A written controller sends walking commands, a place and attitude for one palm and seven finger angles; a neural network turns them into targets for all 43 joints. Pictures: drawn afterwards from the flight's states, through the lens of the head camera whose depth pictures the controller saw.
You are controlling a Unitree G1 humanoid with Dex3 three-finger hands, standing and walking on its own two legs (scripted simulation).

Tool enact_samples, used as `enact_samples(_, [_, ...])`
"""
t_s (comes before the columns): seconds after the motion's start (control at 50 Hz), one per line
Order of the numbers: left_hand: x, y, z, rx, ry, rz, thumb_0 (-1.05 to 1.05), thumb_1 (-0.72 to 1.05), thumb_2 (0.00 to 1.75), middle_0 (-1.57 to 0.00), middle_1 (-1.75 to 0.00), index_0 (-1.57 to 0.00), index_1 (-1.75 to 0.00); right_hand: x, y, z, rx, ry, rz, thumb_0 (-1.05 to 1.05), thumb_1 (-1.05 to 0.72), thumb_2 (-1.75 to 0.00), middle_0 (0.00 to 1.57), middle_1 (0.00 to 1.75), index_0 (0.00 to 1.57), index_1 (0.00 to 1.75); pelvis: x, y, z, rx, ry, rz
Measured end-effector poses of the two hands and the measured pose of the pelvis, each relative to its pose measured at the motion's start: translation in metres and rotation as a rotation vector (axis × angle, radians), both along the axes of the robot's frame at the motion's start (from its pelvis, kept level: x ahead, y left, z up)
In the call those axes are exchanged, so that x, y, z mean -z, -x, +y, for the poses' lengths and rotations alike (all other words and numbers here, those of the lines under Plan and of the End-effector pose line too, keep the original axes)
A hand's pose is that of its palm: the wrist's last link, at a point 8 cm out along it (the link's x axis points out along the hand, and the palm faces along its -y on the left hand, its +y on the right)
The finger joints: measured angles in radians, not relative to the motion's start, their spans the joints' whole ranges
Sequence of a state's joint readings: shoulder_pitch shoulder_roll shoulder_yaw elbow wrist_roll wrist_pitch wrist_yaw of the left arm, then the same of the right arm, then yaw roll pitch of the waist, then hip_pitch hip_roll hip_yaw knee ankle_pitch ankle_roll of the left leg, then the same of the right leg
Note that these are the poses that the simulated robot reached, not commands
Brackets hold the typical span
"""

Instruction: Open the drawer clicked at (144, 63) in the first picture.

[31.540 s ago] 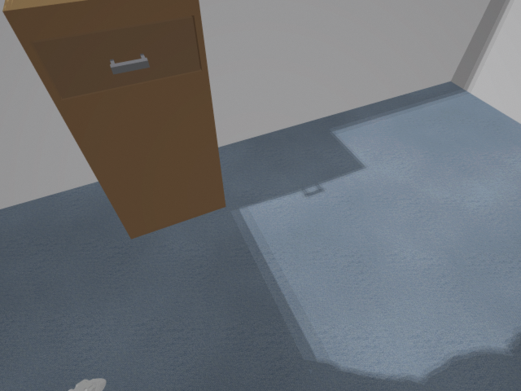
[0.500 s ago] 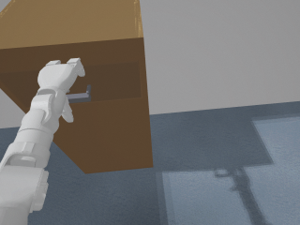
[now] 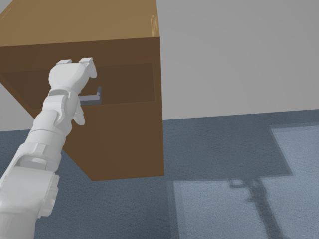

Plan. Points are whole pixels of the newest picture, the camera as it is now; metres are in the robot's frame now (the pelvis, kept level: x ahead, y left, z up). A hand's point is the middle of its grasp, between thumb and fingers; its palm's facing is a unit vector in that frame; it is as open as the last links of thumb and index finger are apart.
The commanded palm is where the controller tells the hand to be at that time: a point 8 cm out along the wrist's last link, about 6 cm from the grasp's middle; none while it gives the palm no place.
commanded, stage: re-aim the fingers above the handle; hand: left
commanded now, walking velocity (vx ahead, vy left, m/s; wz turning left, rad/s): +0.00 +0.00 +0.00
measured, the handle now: (84, 95) +0.51 +0.23 +0.05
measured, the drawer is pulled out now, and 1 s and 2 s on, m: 0.00 0.00 0.00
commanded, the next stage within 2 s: lower the fingers behind the handle in 1.00 s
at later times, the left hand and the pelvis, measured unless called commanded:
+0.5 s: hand (82, 93) +0.47 +0.21 +0.10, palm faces -0.02 +0.00 -1.00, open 13.6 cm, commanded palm +0.45 +0.23 +0.16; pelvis +0.00 -0.01 +0.00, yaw +0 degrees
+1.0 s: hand (82, 93) +0.47 +0.21 +0.10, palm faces -0.02 +0.00 -1.00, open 13.6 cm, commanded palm +0.44 +0.23 +0.16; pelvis -0.01 -0.01 +0.00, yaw +0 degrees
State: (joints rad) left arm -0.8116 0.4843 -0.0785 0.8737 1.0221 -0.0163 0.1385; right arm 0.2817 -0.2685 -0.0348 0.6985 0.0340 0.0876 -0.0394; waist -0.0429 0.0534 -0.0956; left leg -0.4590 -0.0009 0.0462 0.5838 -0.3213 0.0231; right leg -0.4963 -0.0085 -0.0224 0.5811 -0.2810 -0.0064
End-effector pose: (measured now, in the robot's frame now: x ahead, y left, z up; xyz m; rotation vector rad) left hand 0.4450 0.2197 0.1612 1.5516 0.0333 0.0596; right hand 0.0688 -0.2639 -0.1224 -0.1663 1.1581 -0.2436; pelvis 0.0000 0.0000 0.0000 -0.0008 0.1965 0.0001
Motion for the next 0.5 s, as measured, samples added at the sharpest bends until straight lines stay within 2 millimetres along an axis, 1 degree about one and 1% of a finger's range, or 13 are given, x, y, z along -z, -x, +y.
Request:
enact_samples(0.1, [-0.001,0.0,-0.003,-0.03,-0.005,0.014,0.0,-0.49,0.3,-0.35,-1.22,-0.36,-1.25,0.001,0.001,0.005,0.001,-0.019,0.001,0.01,-0.9,-0.9,0.2,0.3,0.2,0.3,-0.001,0.0,-0.002,0.0,-0.002,-0.007])
enact_samples(0.18, [-0.002,0.0,-0.004,-0.035,-0.018,0.034,0.0,-0.49,0.3,-0.34,-1.21,-0.34,-1.24,0.001,0.002,0.004,0.002,-0.018,0.0,0.01,-0.9,-0.9,0.2,0.3,0.2,0.3,-0.001,0.001,-0.004,-0.001,-0.003,-0.01])
enact_samples(0.3, [0.004,0.0,-0.009,-0.01,-0.022,0.068,0.0,-0.49,0.3,-0.33,-1.2,-0.33,-1.23,0.001,0.005,-0.002,0.004,-0.005,0.003,0.01,-0.9,-0.9,0.2,0.3,0.2,0.3,-0.001,0.001,-0.006,-0.005,-0.004,-0.009])
enact_samples(0.5, [0.006,-0.001,-0.008,0.001,-0.019,0.035,0.0,-0.49,0.3,-0.35,-1.24,-0.35,-1.23,0.001,0.01,-0.013,0.007,0.019,0.026,0.01,-0.91,-0.9,0.2,0.3,0.2,0.3,0.0,0.001,-0.01,-0.007,-0.005,0.0])
